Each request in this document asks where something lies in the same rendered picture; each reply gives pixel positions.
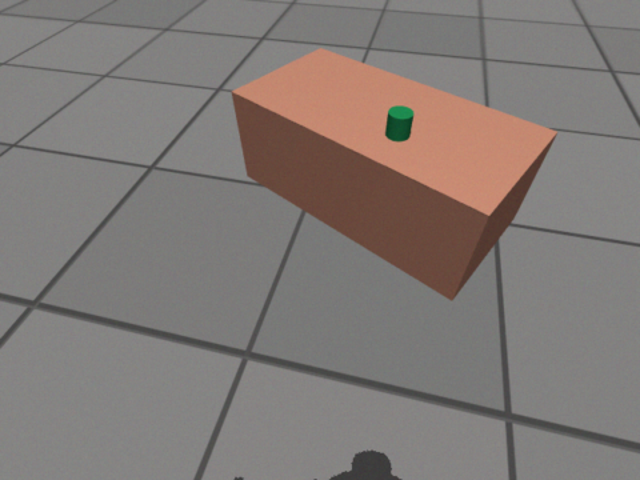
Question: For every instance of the can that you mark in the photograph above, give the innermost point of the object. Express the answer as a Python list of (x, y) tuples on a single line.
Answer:
[(399, 123)]

